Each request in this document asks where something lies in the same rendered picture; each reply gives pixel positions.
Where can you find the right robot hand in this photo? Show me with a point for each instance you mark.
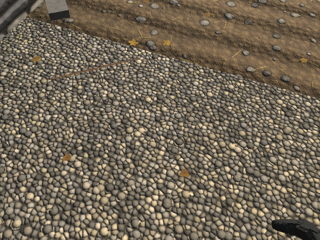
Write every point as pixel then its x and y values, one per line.
pixel 301 228

